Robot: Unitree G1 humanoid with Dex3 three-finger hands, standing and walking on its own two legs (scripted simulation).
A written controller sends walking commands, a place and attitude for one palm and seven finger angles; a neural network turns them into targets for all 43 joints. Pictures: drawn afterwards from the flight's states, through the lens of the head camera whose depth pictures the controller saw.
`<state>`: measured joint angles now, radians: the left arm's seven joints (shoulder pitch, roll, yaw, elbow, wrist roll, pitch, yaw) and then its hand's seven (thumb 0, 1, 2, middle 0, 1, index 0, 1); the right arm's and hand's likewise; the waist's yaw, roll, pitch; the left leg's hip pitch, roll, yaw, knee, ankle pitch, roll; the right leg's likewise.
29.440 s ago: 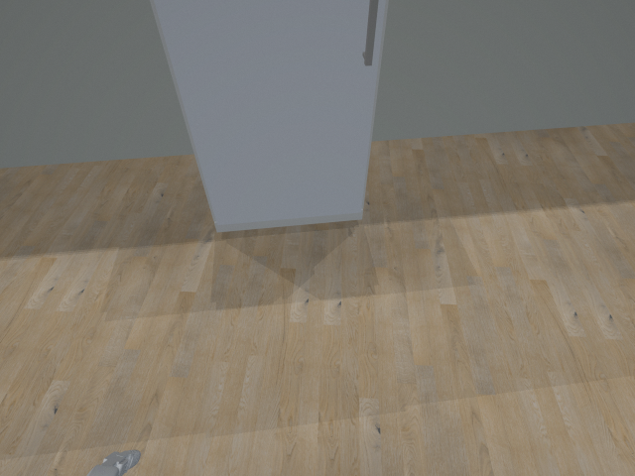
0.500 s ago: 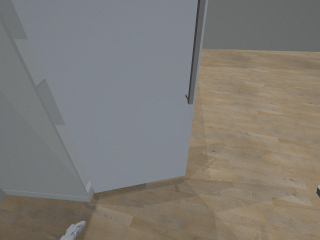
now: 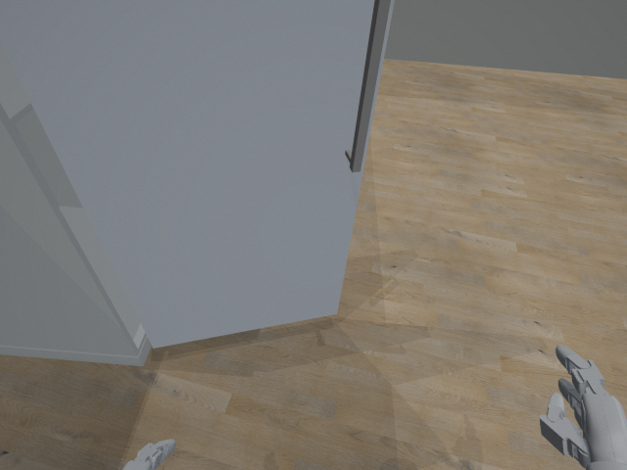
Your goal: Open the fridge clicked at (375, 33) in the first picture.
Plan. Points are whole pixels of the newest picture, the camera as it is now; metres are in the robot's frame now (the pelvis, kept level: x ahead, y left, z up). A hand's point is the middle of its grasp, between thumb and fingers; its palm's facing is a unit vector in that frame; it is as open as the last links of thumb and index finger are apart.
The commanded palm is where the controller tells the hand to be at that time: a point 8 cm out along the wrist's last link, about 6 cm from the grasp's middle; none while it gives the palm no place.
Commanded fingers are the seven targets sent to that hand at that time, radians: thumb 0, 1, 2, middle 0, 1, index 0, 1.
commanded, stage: let the arm hang, fingers relaxed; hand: right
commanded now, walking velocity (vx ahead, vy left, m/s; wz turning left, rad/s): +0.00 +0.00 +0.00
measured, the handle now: (369, 50) +0.73 -0.04 +0.24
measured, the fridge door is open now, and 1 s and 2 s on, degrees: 72 72 72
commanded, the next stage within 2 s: look to check the result in 0.98 s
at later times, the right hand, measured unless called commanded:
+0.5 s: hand out of the picture +0.07 -0.18 -0.16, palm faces +0.01 +0.98 -0.18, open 7.3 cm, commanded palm none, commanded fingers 0.00 -0.90 -0.90 0.20 0.30 0.20 0.30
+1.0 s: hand out of the picture +0.08 -0.18 -0.15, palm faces -0.02 +0.98 -0.20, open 7.3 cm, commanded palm none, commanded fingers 0.00 -0.90 -0.90 0.20 0.30 0.20 0.30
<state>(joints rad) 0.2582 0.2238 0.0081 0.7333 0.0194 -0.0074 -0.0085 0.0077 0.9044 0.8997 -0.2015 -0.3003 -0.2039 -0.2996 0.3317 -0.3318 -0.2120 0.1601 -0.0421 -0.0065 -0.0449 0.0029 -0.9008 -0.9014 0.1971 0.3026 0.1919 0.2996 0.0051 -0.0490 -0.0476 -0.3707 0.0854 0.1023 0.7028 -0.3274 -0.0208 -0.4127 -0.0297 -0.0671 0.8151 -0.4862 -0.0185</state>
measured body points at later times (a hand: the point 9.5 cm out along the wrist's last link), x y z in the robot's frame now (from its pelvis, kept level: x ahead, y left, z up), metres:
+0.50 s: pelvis +0.05 +0.00 +0.02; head +0.08 -0.01 +0.47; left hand +0.06 +0.23 -0.13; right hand +0.07 -0.23 -0.14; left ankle +0.04 +0.13 -0.72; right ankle +0.02 -0.08 -0.72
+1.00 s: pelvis +0.06 +0.00 +0.03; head +0.07 -0.01 +0.48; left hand +0.03 +0.20 -0.14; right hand +0.09 -0.23 -0.13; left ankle +0.04 +0.13 -0.72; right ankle +0.02 -0.08 -0.72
